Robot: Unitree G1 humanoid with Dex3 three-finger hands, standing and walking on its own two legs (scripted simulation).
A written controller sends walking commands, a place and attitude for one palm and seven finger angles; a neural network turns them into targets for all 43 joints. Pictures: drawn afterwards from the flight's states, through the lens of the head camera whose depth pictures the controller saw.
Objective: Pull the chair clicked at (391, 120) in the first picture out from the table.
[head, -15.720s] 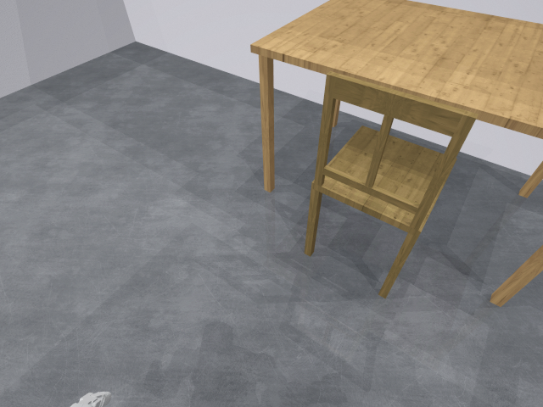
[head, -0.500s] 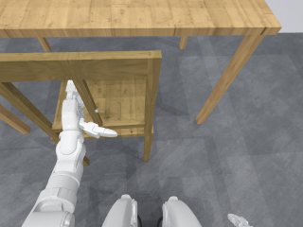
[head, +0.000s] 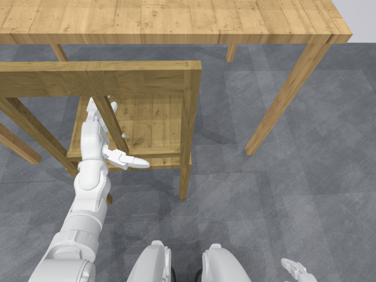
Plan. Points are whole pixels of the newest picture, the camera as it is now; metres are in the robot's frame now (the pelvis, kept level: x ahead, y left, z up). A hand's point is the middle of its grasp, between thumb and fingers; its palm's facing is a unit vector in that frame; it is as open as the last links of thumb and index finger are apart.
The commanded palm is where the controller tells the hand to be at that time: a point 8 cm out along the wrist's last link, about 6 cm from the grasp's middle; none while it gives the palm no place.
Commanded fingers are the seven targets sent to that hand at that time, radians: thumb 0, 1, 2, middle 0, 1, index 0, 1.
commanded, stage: hook a spindle and tug to test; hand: left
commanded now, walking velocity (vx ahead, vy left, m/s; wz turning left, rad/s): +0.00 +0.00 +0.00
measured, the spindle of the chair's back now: (114, 128) +0.45 +0.18 +0.00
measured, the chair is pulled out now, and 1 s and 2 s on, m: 0.00 0.02 0.08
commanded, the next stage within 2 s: step backward, pulling the chair out in 1.24 s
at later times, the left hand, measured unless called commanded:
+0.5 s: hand (120, 133) +0.42 +0.15 +0.02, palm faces +0.09 -1.00 +0.00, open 7.6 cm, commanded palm +0.39 +0.19 +0.02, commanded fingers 0.00 0.84 0.88 -0.50 -1.45 -0.50 -1.45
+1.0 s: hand (121, 139) +0.40 +0.15 +0.02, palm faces +0.06 -1.00 +0.01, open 5.3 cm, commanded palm +0.37 +0.19 +0.02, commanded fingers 0.00 0.90 0.90 -0.50 -1.45 -0.50 -1.45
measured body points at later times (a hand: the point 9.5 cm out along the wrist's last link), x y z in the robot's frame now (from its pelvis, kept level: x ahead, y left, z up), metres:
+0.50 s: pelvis +0.01 +0.00 +0.00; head +0.13 +0.01 +0.44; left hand +0.41 +0.20 +0.03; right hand +0.11 -0.26 -0.12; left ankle +0.03 +0.06 -0.62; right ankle +0.01 -0.09 -0.62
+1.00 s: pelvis +0.02 +0.01 +0.00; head +0.13 +0.03 +0.44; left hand +0.39 +0.20 +0.03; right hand +0.13 -0.24 -0.11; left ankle +0.03 +0.06 -0.62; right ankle +0.01 -0.09 -0.62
